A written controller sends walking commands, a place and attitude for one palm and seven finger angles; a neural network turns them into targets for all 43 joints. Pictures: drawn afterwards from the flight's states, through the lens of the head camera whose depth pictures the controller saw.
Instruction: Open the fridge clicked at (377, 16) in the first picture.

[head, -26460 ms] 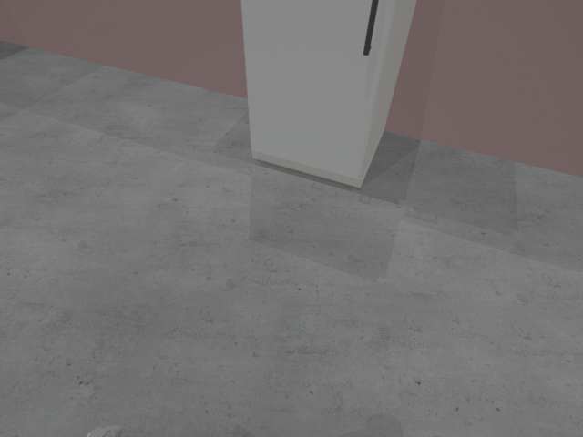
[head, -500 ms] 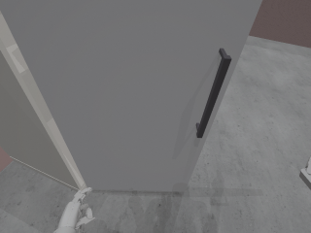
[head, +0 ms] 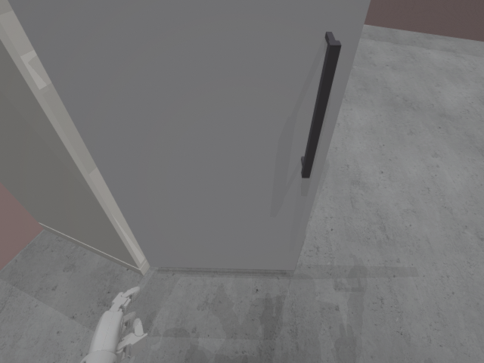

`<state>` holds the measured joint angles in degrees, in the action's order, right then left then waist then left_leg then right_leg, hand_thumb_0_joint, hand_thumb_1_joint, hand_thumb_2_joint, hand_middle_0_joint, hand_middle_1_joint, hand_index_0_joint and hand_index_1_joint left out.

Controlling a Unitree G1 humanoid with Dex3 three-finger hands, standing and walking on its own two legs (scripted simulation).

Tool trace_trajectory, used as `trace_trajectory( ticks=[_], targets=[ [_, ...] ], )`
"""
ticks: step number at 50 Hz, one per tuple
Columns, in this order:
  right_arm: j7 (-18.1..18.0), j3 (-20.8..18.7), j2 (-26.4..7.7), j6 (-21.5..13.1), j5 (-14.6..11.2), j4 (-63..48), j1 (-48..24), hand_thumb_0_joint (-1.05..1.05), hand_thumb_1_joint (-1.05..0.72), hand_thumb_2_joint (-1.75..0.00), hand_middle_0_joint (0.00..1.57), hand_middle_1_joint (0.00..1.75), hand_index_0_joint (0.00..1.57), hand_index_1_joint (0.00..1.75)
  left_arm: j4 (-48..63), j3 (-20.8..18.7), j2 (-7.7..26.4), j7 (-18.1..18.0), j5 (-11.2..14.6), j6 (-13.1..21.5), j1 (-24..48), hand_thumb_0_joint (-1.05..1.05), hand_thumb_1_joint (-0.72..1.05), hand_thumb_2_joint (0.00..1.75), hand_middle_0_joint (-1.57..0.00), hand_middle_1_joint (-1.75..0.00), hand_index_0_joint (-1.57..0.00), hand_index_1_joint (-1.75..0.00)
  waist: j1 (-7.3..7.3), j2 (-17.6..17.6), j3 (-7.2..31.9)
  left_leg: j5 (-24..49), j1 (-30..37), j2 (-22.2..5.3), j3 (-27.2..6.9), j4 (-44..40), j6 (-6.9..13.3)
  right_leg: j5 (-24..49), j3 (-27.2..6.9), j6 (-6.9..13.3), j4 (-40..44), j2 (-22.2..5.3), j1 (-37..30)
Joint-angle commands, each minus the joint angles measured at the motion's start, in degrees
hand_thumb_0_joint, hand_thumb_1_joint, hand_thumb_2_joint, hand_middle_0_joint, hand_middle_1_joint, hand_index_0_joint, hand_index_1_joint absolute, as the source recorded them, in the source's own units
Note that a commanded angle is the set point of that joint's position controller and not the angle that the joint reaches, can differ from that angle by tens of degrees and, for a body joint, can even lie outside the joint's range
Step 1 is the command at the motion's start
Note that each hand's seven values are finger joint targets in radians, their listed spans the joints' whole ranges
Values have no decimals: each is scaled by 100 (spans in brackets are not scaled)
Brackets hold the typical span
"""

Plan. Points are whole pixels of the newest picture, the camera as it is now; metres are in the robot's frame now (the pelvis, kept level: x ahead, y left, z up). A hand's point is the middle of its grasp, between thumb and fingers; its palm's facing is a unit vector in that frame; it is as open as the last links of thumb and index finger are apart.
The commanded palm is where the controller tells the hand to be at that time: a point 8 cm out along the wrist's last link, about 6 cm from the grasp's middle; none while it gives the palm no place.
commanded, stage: step back with the hand held close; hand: right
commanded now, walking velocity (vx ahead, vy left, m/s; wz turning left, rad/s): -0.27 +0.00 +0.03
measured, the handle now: (315, 116) +0.56 -0.12 +0.12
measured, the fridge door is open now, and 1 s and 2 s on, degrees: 68 68 68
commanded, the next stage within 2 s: stop stepping back and stand still in 0.60 s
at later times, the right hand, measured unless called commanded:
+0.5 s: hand out of the picture +0.07 -0.28 +0.18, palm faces +0.52 +0.74 -0.42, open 7.4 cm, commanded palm +0.02 -0.30 +0.19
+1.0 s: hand out of the picture -0.04 -0.27 +0.19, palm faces +0.30 +0.80 -0.51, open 7.4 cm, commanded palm -0.08 -0.31 +0.19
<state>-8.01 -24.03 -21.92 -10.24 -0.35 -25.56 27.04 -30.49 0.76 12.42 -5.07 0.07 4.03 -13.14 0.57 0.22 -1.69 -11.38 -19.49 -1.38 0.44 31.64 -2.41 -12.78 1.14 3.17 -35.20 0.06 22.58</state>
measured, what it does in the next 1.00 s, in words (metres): walks backwards: left foot, then right foot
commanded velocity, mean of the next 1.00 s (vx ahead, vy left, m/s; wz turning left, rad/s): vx -0.15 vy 0.03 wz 0.08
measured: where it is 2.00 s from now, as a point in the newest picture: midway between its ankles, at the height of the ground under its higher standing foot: outside the picture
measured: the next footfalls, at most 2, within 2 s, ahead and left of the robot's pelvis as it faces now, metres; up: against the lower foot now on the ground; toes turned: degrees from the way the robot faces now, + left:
left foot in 0.48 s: -0.14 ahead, +0.11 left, +0.00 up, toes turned -1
right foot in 0.72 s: -0.10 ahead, -0.11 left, +0.00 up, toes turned -2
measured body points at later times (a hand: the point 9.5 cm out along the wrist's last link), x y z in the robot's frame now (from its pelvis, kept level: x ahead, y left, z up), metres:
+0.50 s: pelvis -0.11 +0.00 -0.01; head -0.10 -0.01 +0.44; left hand +0.09 +0.20 -0.07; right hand +0.04 -0.32 +0.20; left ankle -0.18 +0.11 -0.73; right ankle +0.08 -0.10 -0.72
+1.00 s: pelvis -0.24 -0.02 +0.02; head -0.25 -0.05 +0.47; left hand -0.13 +0.23 -0.06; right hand -0.06 -0.31 +0.22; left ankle -0.31 +0.05 -0.70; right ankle -0.14 -0.11 -0.72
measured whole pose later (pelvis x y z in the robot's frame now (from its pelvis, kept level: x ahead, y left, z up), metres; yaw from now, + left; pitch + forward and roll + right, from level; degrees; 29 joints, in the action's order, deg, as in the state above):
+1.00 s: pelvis -0.24 -0.02 +0.02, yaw +3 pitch +1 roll +1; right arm -8.2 -25.2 -28.3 -9.8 -2.5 -34.1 38.6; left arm -34.8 0.0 10.3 -3.5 -1.2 6.7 -17.8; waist -1.6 -1.9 3.0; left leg -28.7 -9.8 3.3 6.2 31.8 1.7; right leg -8.8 5.3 0.5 -21.1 -1.5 19.4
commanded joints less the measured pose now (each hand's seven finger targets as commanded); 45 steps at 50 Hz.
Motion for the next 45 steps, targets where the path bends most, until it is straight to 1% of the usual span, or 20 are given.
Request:
trace_trajectory(
  ticks=[1, 5, 8, 10, 12, 13, 16, 21, 23, 24, 25, 26, 27, 28, 32, 34, 36, 39, 42, 45],
  targets=[
    [-133, -793, -1150, -609, 91, -1526, -329, 0, -90, -90, 20, 30, 20, 30, 870, -366, 797, -47, -14, 461, 515, 0, 90, 90, -20, -30, -20, -30, 39, 484, 438, -1017, 1313, 26, -489, -194, 290, -2852, -763, 216, 1419, -553, 1701],
    [-182, -892, -1314, -752, -53, -1634, -89, 0, -90, -90, 20, 30, 20, 30, 588, -314, 625, 19, -82, 541, 356, 0, 90, 90, -20, -30, -20, -30, -50, -226, 582, -1506, -578, -674, -1409, -1193, 696, -1693, -339, -125, -133, -90, 6],
    [-244, -718, -1197, -737, -109, -1524, -365, 0, -90, -90, 20, 30, 20, 30, 365, -297, 580, 41, -86, 531, 221, 0, 90, 90, -20, -30, -20, -30, -146, -631, 639, -1516, -1431, -908, -1239, -1340, 745, -1155, -217, -248, -560, -61, -941],
    [-261, -683, -1184, -748, -112, -1484, -647, 0, -90, -90, 20, 30, 20, 30, 448, -312, 710, -30, -41, 593, 319, 0, 90, 90, -20, -30, -20, -30, -152, 140, 414, -1659, -1306, -339, -744, -679, 417, -1638, -730, -79, 576, -403, -530],
    [-264, -800, -1112, -777, -31, -1364, -742, 0, -90, -90, 20, 30, 20, 30, 566, -336, 883, -134, -25, 758, 560, 0, 90, 90, -20, -30, -20, -30, -46, 1906, 395, -1159, 583, 694, -35, 2190, 22, -3732, -2458, 517, 2843, -1750, 1696],
    [-274, -887, -1172, -757, 22, -1316, -864, 0, -90, -90, 20, 30, 20, 30, 494, -376, 769, -128, -69, 809, 489, 0, 90, 90, -20, -30, -20, -30, -60, 1892, 522, -1329, 927, 769, -199, 3631, 34, -3578, -2666, 743, 3153, -2120, 2129],
    [-204, -903, -1158, -806, -133, -1107, -533, 0, -90, -90, 20, 30, 20, 30, 333, -575, 774, 43, -5, 909, 528, 0, 90, 90, -20, -30, -20, -30, 114, 707, 949, -1741, 275, 713, -121, 3435, 164, -2203, -1546, 480, 2513, -1766, 716],
    [-122, -606, -1054, -660, -347, -1557, 27, 0, -90, -90, 20, 30, 20, 30, 363, -410, 581, 223, 16, 869, 697, 0, 90, 90, -20, -30, -20, -30, 97, 1521, 983, -2228, 788, 608, 467, 275, 440, -2026, -603, -294, 2599, -1479, 95],
    [-96, -623, -1232, -753, -316, -1747, -311, 0, -90, -90, 20, 30, 20, 30, 283, -395, 433, 235, -47, 781, 653, 0, 90, 90, -20, -30, -20, -30, 88, 453, 838, -1942, 218, -259, -654, -1724, 723, -1195, -59, -667, 994, -1008, -463],
    [-129, -655, -1476, -788, -234, -1783, -593, 0, -90, -90, 20, 30, 20, 30, 161, -348, 313, 230, -37, 721, 616, 0, 90, 90, -20, -30, -20, -30, 124, -1039, 646, -1856, -983, -1560, -2581, -2586, 1185, -728, 249, -838, -1118, -395, -778],
    [-202, -657, -1707, -843, -175, -1837, -996, 0, -90, -90, 20, 30, 20, 30, 147, -294, 371, 209, -109, 711, 908, 0, 90, 90, -20, -30, -20, -30, 245, -1371, 241, -44, -1079, -2243, -3093, -2590, 1496, -1270, 50, -839, -2735, -42, 194],
    [-294, -894, -1830, -877, -98, -1788, -1169, 0, -90, -90, 20, 30, 20, 30, 105, -181, 341, 190, -219, 733, 813, 0, 90, 90, -20, -30, -20, -30, 224, -1035, 446, 2370, -313, -2023, -2127, -1944, 1435, -1491, -52, -799, -3103, -52, 777],
    [-176, -584, -1586, -729, -83, -1499, -1341, 0, -90, -90, 20, 30, 20, 30, 50, -249, 332, 177, -81, 786, 744, 0, 90, 90, -20, -30, -20, -30, 164, -1461, 1022, 2988, 195, -1643, -1868, -1482, 1180, -1416, -260, -695, -3101, 57, 833],
    [-152, -564, -1520, -559, -71, -1258, -990, 0, -90, -90, 20, 30, 20, 30, 140, -251, 330, 102, -52, 732, 647, 0, 90, 90, -20, -30, -20, -30, 53, -1149, 723, 3849, 613, -1303, -1408, -1055, 1035, -1158, -169, -692, -2666, -99, 812],
    [-105, -344, -1181, -332, -25, -735, -1026, 0, -90, -90, 20, 30, 20, 30, 187, -100, 388, -58, -69, 538, 1025, 0, 90, 90, -20, -30, -20, -30, 41, -481, 390, 4694, 952, -909, -935, -453, 810, -552, 388, -562, 192, 60, -76],
    [-77, -320, -1220, -345, -48, -1006, -948, 0, -90, -90, 20, 30, 20, 30, 267, -184, 581, -86, 3, 467, 740, 0, 90, 90, -20, -30, -20, -30, -40, 232, 838, 3732, 988, -315, -517, 132, 368, 2034, 316, -540, 1721, -214, -1042],
    [-32, -458, -1219, -409, -96, -1511, -418, 0, -90, -90, 20, 30, 20, 30, 556, -387, 715, 67, 3, 508, 515, 0, 90, 90, -20, -30, -20, -30, 136, 1271, 1632, -1161, -300, 278, -378, 1298, 159, 5436, -947, 101, 1275, -1797, -2475],
    [29, -888, -1433, -426, -338, -1932, 763, 0, -90, -90, 20, 30, 20, 30, 772, -472, 704, 188, -31, 664, 551, 0, 90, 90, -20, -30, -20, -30, 80, 1218, 1822, -1938, -321, 445, -323, 2302, 132, 2550, -1718, 290, 1977, -1977, -1825],
    [-43, -1093, -1629, -493, -278, -2818, 656, 0, -90, -90, 20, 30, 20, 30, 678, -439, 672, 232, -4, 742, 500, 0, 90, 90, -20, -30, -20, -30, -24, 832, 1522, -1173, -41, 291, -88, 1745, 132, 372, -1191, 142, 2239, -1646, -1439],
    [-178, -956, -1393, -315, -275, -2424, 1130, 0, -90, -90, 20, 30, 20, 30, 626, -347, 625, 179, -43, 660, 597, 0, 90, 90, -20, -30, -20, -30, -41, 1627, 1027, -1506, 884, 589, 621, 900, 244, -2319, -646, -350, 3198, -1219, -378]
  ],
)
